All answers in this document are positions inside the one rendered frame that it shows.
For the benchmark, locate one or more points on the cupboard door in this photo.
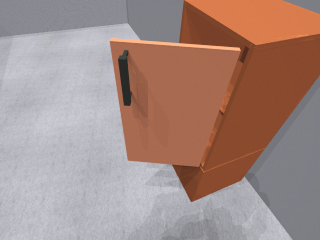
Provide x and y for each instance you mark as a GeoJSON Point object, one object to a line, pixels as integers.
{"type": "Point", "coordinates": [177, 92]}

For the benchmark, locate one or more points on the handle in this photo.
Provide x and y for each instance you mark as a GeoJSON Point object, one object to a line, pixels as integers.
{"type": "Point", "coordinates": [124, 77]}

